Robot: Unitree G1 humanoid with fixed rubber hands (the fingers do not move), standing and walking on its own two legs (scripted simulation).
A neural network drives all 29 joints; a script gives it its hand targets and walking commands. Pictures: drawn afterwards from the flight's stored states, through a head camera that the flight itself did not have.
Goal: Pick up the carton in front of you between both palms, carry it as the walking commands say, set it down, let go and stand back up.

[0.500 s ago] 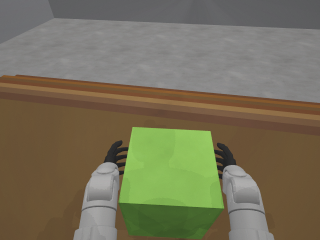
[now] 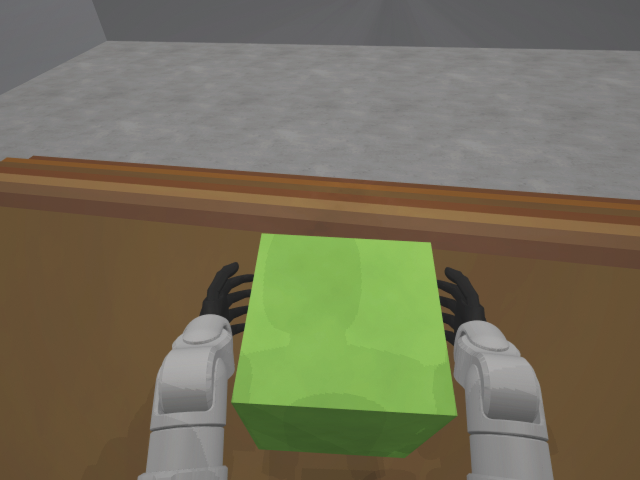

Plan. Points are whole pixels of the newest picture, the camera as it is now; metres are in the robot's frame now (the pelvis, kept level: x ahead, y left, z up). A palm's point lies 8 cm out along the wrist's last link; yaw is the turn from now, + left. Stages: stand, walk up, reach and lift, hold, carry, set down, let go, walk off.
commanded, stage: carry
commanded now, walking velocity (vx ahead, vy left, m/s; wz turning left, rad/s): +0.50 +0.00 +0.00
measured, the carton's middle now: (338, 353) +0.29 +0.00 +0.01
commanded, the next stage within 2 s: none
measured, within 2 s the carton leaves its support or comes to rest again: neither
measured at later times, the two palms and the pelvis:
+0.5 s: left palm (234, 226) +0.46 +0.16 +0.09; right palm (436, 234) +0.45 -0.14 +0.09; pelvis +0.23 +0.02 +0.01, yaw -1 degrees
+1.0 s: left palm (280, 128) +0.76 +0.12 +0.11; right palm (424, 129) +0.77 -0.18 +0.09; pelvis +0.54 -0.04 +0.01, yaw +1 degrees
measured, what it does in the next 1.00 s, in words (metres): walks ahead: left foot, then right foot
